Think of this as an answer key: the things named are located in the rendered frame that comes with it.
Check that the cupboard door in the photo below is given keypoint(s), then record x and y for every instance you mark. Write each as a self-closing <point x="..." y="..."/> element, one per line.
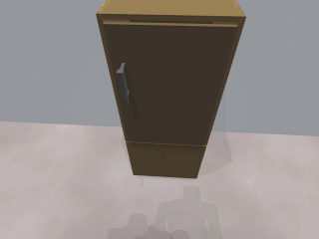
<point x="174" y="72"/>

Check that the handle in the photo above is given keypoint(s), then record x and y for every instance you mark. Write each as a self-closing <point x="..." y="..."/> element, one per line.
<point x="123" y="84"/>

